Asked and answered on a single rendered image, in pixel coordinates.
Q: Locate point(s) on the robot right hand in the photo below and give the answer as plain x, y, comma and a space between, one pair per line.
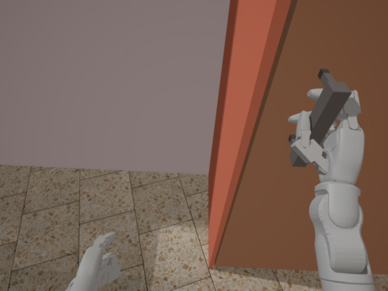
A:
344, 148

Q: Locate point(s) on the wardrobe door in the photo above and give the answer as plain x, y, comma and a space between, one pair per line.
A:
268, 225

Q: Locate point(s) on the handle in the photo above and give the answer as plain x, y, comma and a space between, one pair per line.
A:
330, 102

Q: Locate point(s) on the robot right forearm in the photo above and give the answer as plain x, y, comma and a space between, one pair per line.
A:
341, 255

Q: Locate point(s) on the robot left forearm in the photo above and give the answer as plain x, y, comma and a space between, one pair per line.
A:
83, 282

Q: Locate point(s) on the robot left hand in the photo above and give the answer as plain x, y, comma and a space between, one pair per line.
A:
96, 264

